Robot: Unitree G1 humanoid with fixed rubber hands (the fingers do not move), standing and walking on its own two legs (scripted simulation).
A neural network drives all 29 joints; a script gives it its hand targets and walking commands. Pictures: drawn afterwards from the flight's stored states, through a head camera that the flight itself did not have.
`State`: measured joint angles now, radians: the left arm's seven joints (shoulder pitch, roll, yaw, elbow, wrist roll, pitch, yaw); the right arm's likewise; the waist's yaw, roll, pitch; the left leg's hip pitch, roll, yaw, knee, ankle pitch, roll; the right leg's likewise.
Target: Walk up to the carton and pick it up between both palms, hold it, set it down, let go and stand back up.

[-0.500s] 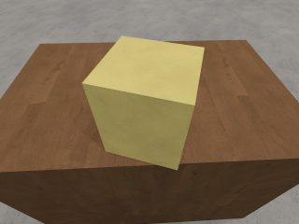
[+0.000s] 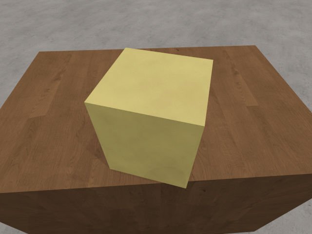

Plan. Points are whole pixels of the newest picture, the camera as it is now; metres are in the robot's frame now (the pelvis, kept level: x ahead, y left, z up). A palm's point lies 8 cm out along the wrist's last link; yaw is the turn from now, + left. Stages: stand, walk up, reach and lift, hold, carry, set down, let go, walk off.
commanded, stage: walk up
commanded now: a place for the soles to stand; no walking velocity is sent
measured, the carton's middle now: (156, 119) +0.38 +0.01 +0.11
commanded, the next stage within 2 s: reach and lift in 0.54 s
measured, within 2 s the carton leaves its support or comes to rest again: neither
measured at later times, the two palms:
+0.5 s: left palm out of the picture +0.09 +0.28 -0.11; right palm out of the picture +0.08 -0.30 -0.11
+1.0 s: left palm out of the picture +0.17 +0.25 -0.08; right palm out of the picture +0.11 -0.26 -0.06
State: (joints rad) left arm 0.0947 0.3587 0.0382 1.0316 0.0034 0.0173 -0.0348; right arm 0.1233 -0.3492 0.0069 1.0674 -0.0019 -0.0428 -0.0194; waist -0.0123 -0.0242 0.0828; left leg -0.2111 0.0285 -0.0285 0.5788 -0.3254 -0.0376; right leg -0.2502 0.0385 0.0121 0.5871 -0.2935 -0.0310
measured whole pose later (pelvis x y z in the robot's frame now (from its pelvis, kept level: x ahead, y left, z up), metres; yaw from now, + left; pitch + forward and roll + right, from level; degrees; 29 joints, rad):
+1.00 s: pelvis -0.01 +0.01 +0.00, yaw -2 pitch -8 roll +0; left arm 0.16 0.27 0.06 0.34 0.07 0.50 -0.01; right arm 0.19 -0.24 -0.07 0.68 0.01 -0.03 0.01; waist -0.01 -0.08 0.18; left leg -0.07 0.05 0.06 0.51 -0.31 -0.03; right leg -0.13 0.03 0.02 0.52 -0.26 -0.02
